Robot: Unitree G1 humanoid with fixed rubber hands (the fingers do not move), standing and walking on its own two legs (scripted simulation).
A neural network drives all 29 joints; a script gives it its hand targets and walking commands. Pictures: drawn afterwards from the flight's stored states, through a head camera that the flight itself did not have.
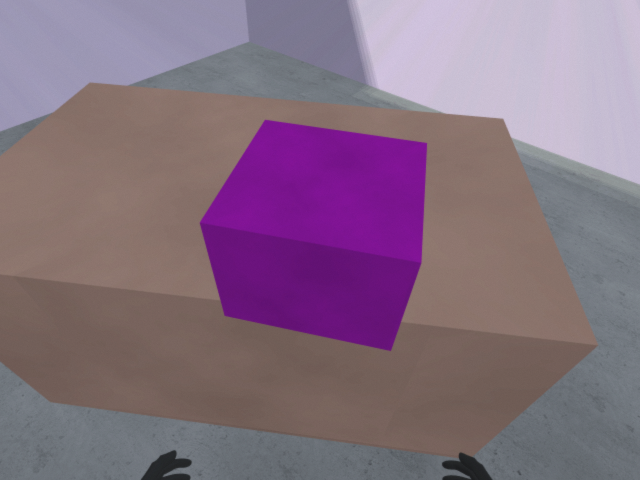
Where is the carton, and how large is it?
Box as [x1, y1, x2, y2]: [200, 120, 426, 350]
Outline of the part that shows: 265,120 200,221 224,314 232,317 390,350 421,260 426,143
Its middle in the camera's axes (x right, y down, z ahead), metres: +0.01 -0.02 +0.64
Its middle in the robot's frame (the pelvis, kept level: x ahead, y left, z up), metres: +0.52 -0.01 +0.02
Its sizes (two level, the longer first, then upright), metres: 0.279 0.268 0.215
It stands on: a pedestal, 0.67 m high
